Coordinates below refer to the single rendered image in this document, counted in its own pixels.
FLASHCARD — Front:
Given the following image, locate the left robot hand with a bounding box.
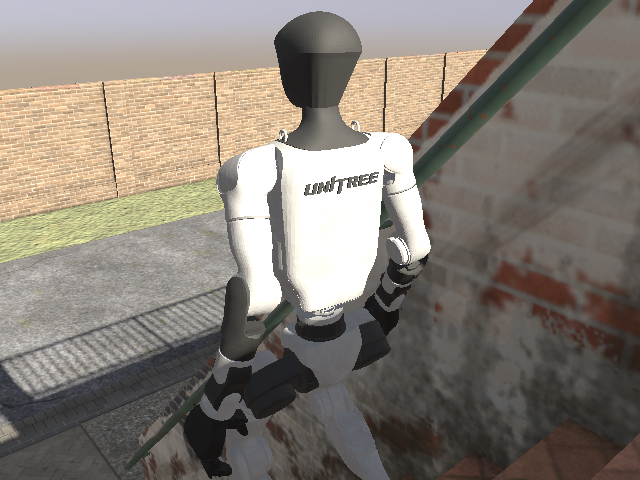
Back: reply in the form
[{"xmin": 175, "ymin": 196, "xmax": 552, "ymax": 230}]
[{"xmin": 184, "ymin": 403, "xmax": 248, "ymax": 479}]

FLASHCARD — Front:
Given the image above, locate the robot head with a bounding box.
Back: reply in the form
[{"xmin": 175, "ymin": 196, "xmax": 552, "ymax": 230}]
[{"xmin": 274, "ymin": 11, "xmax": 368, "ymax": 151}]

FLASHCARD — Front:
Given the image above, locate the right robot hand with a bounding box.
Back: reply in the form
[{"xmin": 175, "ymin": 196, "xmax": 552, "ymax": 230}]
[{"xmin": 363, "ymin": 293, "xmax": 402, "ymax": 336}]

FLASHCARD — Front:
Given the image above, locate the left robot upper arm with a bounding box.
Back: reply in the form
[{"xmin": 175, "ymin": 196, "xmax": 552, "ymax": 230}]
[{"xmin": 216, "ymin": 144, "xmax": 282, "ymax": 317}]

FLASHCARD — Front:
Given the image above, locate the right robot upper arm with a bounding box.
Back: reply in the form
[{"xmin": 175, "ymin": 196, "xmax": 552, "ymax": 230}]
[{"xmin": 361, "ymin": 132, "xmax": 431, "ymax": 265}]

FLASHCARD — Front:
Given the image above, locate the right robot forearm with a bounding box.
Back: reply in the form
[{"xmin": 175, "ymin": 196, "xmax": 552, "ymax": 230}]
[{"xmin": 374, "ymin": 239, "xmax": 431, "ymax": 312}]

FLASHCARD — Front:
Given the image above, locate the left robot thigh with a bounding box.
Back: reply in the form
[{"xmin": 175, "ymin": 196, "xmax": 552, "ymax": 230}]
[{"xmin": 226, "ymin": 350, "xmax": 303, "ymax": 480}]

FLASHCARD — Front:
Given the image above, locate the left robot forearm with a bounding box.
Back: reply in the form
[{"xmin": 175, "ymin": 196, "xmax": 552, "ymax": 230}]
[{"xmin": 200, "ymin": 276, "xmax": 266, "ymax": 421}]

